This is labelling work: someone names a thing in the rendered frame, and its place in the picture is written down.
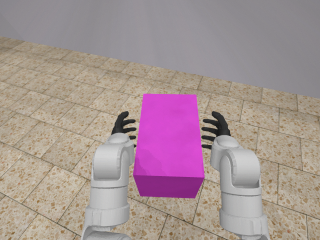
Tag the robot left forearm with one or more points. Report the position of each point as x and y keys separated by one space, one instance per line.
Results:
x=108 y=206

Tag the robot right hand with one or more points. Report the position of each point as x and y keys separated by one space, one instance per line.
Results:
x=222 y=128

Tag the robot left upper arm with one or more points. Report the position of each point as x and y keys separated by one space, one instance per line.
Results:
x=104 y=235

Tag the carton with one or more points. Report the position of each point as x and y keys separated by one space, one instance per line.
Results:
x=169 y=159

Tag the robot right forearm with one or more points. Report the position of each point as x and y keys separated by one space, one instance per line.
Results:
x=241 y=211

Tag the robot left hand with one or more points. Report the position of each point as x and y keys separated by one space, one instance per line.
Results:
x=120 y=123

